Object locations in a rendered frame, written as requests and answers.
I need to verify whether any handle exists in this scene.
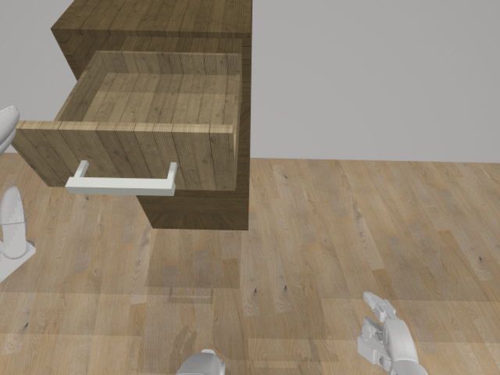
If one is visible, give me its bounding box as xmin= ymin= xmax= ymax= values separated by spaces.
xmin=65 ymin=160 xmax=177 ymax=196

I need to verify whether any drawer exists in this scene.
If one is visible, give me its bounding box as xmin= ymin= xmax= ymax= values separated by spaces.
xmin=11 ymin=51 xmax=242 ymax=191

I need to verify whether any robot right hand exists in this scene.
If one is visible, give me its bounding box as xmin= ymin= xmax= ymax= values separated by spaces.
xmin=357 ymin=291 xmax=419 ymax=374

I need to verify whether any robot left thigh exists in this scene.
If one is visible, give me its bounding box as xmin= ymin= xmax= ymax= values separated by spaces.
xmin=175 ymin=352 xmax=225 ymax=375

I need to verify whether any cabinet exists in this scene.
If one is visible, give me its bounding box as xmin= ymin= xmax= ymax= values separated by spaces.
xmin=50 ymin=0 xmax=252 ymax=230

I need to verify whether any robot left hand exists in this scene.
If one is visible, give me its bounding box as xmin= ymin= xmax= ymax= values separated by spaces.
xmin=0 ymin=105 xmax=36 ymax=283

